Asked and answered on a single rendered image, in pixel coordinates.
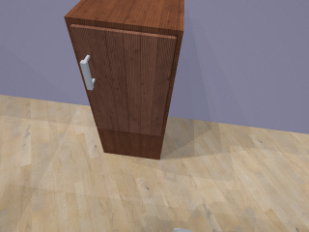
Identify handle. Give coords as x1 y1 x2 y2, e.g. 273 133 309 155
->
79 54 96 91

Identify cupboard door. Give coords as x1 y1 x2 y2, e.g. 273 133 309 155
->
70 24 177 136

